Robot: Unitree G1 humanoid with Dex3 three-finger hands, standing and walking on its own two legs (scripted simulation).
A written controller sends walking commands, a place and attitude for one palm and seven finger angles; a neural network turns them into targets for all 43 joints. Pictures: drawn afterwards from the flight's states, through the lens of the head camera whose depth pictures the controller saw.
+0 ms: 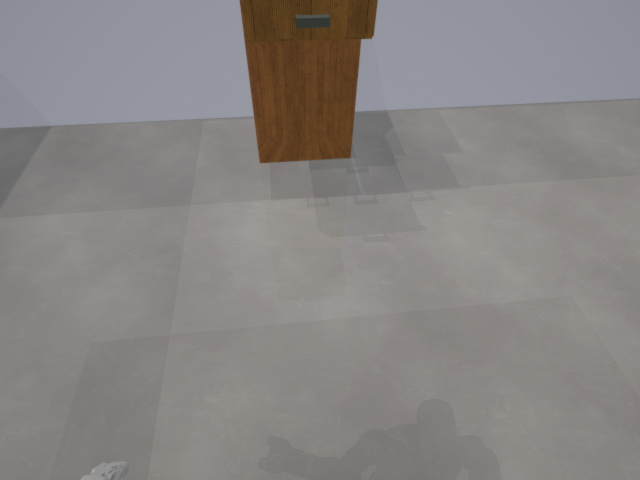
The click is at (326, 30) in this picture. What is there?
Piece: drawer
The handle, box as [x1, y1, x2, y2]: [295, 14, 329, 27]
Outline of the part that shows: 295,15 296,27 329,26 329,16 326,14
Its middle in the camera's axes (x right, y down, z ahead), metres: -0.03 -0.70 +1.24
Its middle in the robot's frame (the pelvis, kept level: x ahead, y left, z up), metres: +1.40 +0.10 +0.03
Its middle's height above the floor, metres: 0.80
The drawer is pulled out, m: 0.30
